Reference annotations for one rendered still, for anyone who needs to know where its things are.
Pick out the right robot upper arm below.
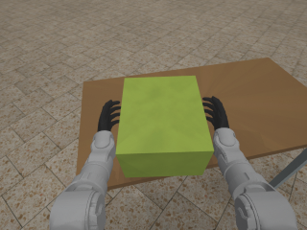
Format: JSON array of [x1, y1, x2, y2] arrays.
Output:
[[234, 191, 298, 230]]

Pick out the right robot hand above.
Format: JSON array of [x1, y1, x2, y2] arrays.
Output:
[[202, 96, 229, 130]]

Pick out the left robot upper arm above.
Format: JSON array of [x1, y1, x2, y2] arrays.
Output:
[[50, 190, 106, 230]]

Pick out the right robot forearm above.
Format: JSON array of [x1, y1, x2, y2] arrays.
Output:
[[213, 127, 297, 227]]

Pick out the left robot hand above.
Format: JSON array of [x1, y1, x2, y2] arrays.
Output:
[[97, 100, 121, 132]]

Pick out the left robot forearm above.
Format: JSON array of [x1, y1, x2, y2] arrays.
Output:
[[49, 130, 116, 229]]

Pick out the carton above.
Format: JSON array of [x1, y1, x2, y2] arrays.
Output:
[[115, 76, 214, 178]]

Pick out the table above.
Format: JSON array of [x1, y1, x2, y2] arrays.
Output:
[[76, 57, 307, 191]]

